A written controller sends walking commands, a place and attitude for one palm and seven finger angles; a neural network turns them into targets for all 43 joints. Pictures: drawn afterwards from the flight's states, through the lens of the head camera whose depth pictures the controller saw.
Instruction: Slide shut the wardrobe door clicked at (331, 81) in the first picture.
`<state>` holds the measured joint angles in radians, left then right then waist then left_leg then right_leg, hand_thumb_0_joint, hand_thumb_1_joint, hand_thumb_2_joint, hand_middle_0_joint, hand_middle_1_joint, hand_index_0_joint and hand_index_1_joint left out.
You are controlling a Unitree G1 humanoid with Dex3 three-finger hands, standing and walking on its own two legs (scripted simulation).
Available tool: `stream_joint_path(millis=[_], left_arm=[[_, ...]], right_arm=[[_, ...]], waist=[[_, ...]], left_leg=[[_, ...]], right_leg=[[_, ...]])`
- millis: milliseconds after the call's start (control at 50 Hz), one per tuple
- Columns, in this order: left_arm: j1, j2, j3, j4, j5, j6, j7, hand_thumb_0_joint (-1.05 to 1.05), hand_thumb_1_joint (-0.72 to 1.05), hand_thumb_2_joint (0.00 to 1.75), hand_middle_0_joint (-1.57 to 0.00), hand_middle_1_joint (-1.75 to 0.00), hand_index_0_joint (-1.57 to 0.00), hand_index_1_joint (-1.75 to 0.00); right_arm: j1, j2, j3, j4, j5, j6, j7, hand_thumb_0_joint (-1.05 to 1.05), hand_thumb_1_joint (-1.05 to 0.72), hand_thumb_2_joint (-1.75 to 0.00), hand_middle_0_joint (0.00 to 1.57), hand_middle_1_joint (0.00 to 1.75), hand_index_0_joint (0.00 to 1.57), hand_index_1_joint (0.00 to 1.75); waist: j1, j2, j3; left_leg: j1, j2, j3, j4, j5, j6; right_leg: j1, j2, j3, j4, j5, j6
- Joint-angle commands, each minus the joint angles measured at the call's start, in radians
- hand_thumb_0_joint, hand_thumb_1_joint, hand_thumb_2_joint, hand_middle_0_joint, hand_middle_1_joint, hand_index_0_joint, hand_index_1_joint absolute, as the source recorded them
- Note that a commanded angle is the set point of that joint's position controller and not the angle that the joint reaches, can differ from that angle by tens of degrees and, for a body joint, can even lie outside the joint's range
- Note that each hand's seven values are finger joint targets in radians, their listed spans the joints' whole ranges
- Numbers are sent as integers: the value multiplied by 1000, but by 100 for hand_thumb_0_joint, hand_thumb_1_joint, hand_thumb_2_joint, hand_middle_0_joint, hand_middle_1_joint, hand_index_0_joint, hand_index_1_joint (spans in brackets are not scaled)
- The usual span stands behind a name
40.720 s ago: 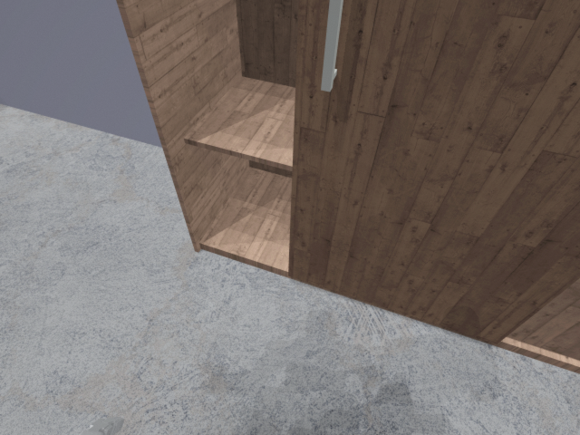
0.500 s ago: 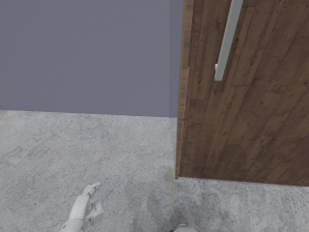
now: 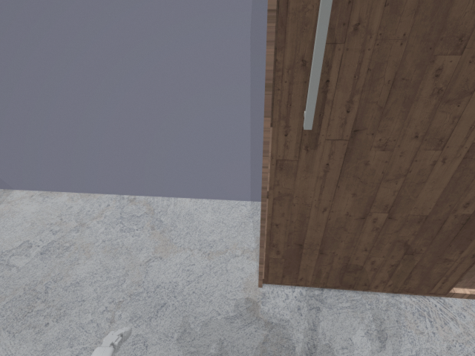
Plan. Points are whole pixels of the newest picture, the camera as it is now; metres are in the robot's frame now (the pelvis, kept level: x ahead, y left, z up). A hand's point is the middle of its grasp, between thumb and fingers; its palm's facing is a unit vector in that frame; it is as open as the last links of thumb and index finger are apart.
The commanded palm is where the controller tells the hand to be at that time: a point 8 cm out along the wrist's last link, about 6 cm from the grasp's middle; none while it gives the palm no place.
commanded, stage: stop stepping back and stand still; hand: right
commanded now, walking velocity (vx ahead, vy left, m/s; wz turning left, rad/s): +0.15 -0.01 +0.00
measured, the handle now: (315, 66) +0.63 -0.16 +0.25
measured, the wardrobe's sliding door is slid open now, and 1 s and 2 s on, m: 0.00 0.00 0.00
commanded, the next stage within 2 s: let the arm hang, fingers relaxed in 0.36 s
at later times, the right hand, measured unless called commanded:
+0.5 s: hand out of the picture +0.18 -0.33 +0.13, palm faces +0.51 +0.73 -0.45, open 7.4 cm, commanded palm none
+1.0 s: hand out of the picture +0.02 -0.24 -0.17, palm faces +0.11 +0.97 -0.22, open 7.2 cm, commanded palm none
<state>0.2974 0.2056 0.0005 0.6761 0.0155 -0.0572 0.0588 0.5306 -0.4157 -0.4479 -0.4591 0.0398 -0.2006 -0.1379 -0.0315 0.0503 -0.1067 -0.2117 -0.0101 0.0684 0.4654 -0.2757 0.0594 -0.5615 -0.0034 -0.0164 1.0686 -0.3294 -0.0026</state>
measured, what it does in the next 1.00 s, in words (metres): steps on the spot: right foot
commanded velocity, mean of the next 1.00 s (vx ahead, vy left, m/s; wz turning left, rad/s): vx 0.02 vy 0.04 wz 0.00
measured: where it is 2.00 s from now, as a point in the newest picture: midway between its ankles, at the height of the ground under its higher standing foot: outside the picture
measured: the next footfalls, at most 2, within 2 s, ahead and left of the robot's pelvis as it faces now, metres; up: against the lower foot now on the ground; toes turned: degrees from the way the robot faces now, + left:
right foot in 0.12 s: +0.06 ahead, -0.15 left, +0.00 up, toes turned -10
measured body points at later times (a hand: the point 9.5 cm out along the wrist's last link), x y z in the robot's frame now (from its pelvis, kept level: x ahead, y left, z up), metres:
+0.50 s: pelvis +0.00 -0.04 -0.01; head -0.01 -0.03 +0.44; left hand +0.16 +0.19 -0.12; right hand +0.15 -0.37 +0.15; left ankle +0.04 +0.06 -0.74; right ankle +0.01 -0.14 -0.70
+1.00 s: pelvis +0.01 -0.05 +0.00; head +0.02 -0.04 +0.45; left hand +0.04 +0.18 -0.16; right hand +0.01 -0.29 -0.15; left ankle +0.02 +0.06 -0.74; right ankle +0.02 -0.15 -0.74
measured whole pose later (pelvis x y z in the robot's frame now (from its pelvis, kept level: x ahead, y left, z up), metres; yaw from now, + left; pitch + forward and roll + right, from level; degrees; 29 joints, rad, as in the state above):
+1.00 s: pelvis +0.01 -0.05 +0.00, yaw -7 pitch -1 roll +1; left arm 0.28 0.17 0.01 1.02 0.03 0.04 0.02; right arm 0.26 -0.18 -0.02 1.03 -0.01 0.02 -0.02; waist 0.03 -0.03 0.03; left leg -0.20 -0.03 0.03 0.45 -0.24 0.02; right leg -0.26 -0.02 -0.07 0.50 -0.23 -0.03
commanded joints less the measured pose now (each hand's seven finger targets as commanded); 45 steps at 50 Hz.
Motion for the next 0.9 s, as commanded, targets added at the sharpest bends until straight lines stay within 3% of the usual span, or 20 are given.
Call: stream_joint_path(millis=[0,60,80,120,140,160,220,280,320,420,440,460,520,560,580,640,680,720,760,880], left_arm=[[-173,122,48,-160,-3,-84,45,0,90,90,-20,-30,-20,-30],[-153,130,46,-163,5,-122,61,0,90,90,-20,-30,-20,-30],[-135,142,50,-169,6,-130,60,0,90,90,-20,-30,-20,-30],[-141,147,46,-199,0,-132,42,0,90,90,-20,-30,-20,-30],[-151,132,54,-201,1,-138,32,0,90,90,-20,-30,-20,-30],[-134,110,52,-167,9,-140,25,0,90,90,-20,-30,-20,-30],[-146,110,48,-193,-5,-122,-8,0,90,90,-20,-30,-20,-30],[-135,115,49,-213,-14,-91,-9,0,90,90,-20,-30,-20,-30],[-154,113,63,-229,-16,-69,-5,0,90,90,-20,-30,-20,-30],[-137,111,41,-170,-13,-86,6,0,90,90,-20,-30,-20,-30],[-124,172,66,39,0,-65,-92,0,90,90,-20,-30,-20,-30],[-51,83,57,24,-6,-4,-82,0,90,90,-20,-30,-20,-30],[-12,97,38,1,12,36,-76,0,90,90,-20,-30,-20,-30],[-37,224,60,-13,36,31,-62,0,90,90,-20,-30,-20,-30],[-59,234,58,-11,52,37,-53,0,90,90,-20,-30,-20,-30],[-54,196,34,49,48,25,-35,0,90,90,-20,-30,-20,-30],[-92,167,21,82,34,30,-34,0,90,90,-20,-30,-20,-30],[-105,125,18,117,13,38,-34,0,90,90,-20,-30,-20,-30],[-59,52,27,124,5,50,-38,0,90,90,-20,-30,-20,-30],[16,41,32,272,11,79,-37,0,90,90,-20,-30,-20,-30]], right_arm=[[-268,-98,27,-65,-16,-27,-20,0,-90,-90,20,30,20,30],[-328,-115,44,-187,-21,-40,-41,0,-90,-90,20,30,20,30],[-317,-127,27,-232,-17,-47,-41,0,-90,-90,20,30,20,30],[-305,-165,-26,-331,-25,-76,-43,0,-90,-90,20,30,20,30],[-278,-219,-85,-351,-32,-90,-41,0,-90,-90,20,30,20,30],[-223,-298,-163,-362,-16,-99,-34,0,-90,-90,20,30,20,30],[-18,-185,-131,-310,-10,-80,-29,0,-90,-90,20,30,20,30],[71,-159,-124,-186,-4,-43,-27,0,-90,-90,20,30,20,30],[0,-188,-130,-140,-1,-17,-24,0,-90,-90,20,30,20,30],[-124,-139,-64,-106,-1,-32,-19,0,-90,-90,20,30,20,30],[-178,89,284,545,-101,137,93,0,-90,-90,20,30,20,30],[-128,120,291,588,-93,196,114,0,-90,-90,20,30,20,30],[-150,131,338,671,-73,220,126,0,-90,-90,20,30,20,30],[-164,152,364,751,-69,227,128,0,-90,-90,20,30,20,30],[-210,134,364,785,-69,223,129,0,-90,-90,20,30,20,30],[-276,120,377,967,-60,215,132,0,-90,-90,20,30,20,30],[-233,117,391,1085,-54,211,134,0,-90,-90,20,30,20,30],[-162,99,395,1209,-53,197,130,0,-90,-90,20,30,20,30],[-176,78,380,1252,-65,179,117,0,-90,-90,20,30,20,30],[-303,129,414,1370,-55,185,110,0,-90,-90,20,30,20,30]], waist=[[46,38,167],[48,-15,105],[53,-139,81],[45,-447,125],[37,-317,134],[36,-338,87],[22,-314,74],[16,-167,49],[18,225,96],[44,129,104],[95,38,144],[93,54,81],[85,51,92],[58,-127,68],[62,-79,63],[56,-205,29],[21,-266,-15],[-5,-208,-51],[42,-25,-12],[77,-1,120]], left_leg=[[-299,263,-201,-279,-485,103],[-196,201,-126,-110,-375,68],[-197,148,-88,47,-322,36],[-370,-24,14,422,-299,-53],[-360,-9,-29,520,-235,-52],[-345,14,-63,568,-246,-51],[-109,31,-19,274,-151,-54],[198,8,-3,40,-120,-33],[47,316,-565,-296,-433,109],[-154,271,-301,-244,-233,101],[-137,317,-41,-20,259,82],[-141,218,-81,37,336,71],[-250,174,-26,122,79,-5],[-306,37,-6,412,-227,-72],[-268,42,-75,483,-320,-68],[-261,50,-116,509,-228,-78],[-114,52,-90,295,-156,-76],[73,57,-136,25,134,-64],[48,228,-332,-87,367,19],[-113,131,-206,-169,54,4]], right_leg=[[211,-66,-43,-259,-36,-24],[374,-20,-89,-551,-25,-28],[414,-55,-10,-654,-84,-45],[406,-346,507,-886,-152,-173],[367,-358,492,-902,-41,-194],[355,-341,495,-898,-78,-192],[225,-269,190,-763,60,-131],[-11,-154,26,-578,-219,-52],[-106,7,-33,-88,-227,-4],[142,-65,11,-148,-54,-7],[38,-124,-13,-173,-148,1],[156,-48,-21,-264,-68,9],[329,-60,20,-481,209,-16],[291,-357,391,-641,422,-186],[228,-390,414,-680,382,-239],[333,-314,306,-660,720,-217],[331,-246,164,-624,690,-165],[276,-130,66,-540,389,-71],[235,-14,-12,-468,17,-6],[395,-60,31,-599,125,-22]])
